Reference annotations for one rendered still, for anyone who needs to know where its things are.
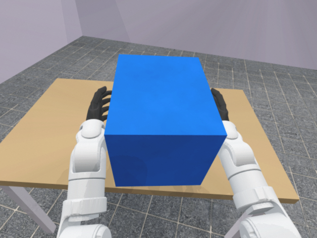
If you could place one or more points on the right robot forearm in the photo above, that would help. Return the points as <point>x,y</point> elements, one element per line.
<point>251,192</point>

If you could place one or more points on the robot right hand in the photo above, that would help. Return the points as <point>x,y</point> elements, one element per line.
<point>220,103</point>

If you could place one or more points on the carton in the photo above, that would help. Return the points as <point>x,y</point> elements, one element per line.
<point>163,127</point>

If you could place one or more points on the right robot upper arm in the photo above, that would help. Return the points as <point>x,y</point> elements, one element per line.
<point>274,225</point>

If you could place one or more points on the table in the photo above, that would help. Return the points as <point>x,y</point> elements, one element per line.
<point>36,153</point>

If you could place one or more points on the left robot forearm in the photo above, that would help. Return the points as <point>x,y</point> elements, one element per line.
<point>87,173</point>

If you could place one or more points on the left robot upper arm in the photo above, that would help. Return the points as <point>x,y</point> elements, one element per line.
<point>86,231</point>

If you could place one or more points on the robot left hand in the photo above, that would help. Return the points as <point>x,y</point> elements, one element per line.
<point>96,110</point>

